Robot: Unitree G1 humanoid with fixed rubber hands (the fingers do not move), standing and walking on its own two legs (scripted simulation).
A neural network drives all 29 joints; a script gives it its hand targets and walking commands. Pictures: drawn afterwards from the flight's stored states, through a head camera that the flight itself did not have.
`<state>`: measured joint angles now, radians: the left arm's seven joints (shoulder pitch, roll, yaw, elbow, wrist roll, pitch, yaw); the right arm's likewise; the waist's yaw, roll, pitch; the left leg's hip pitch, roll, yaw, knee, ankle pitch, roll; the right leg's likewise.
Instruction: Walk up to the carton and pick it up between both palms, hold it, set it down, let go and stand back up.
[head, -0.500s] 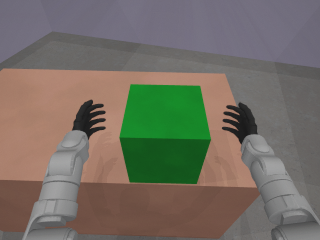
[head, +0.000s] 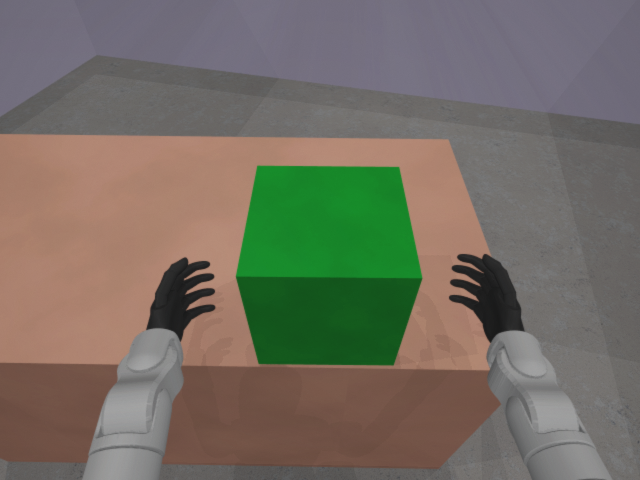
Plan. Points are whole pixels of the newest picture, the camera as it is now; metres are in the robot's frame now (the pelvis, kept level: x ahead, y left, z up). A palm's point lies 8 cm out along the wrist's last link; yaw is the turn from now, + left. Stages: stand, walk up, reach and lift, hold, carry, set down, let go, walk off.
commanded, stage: set down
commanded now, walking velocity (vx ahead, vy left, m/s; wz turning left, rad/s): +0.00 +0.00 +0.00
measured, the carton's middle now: (327, 268) +0.43 +0.01 -0.01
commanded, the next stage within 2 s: let go in 1.80 s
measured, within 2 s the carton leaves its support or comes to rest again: neither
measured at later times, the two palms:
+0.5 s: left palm (161, 402) +0.22 +0.21 +0.00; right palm (510, 402) +0.23 -0.20 +0.00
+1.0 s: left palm (157, 442) +0.19 +0.22 -0.04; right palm (505, 441) +0.20 -0.20 -0.04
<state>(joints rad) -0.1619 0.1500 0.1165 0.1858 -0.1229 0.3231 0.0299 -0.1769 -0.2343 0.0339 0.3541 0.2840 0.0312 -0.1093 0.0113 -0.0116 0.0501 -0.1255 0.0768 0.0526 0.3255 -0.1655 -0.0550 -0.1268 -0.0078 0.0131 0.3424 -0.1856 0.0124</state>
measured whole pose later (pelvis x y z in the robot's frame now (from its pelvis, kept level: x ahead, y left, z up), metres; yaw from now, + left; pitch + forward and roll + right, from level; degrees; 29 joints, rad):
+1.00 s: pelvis +0.01 +0.01 +0.00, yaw -1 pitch -5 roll +0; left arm 0.23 0.17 -0.06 0.41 -0.12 -0.14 0.08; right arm 0.23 -0.17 0.00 0.53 0.13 -0.28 0.01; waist 0.04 -0.01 0.06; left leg -0.04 0.06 0.07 0.35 -0.21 -0.04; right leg -0.05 -0.02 0.03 0.35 -0.22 0.02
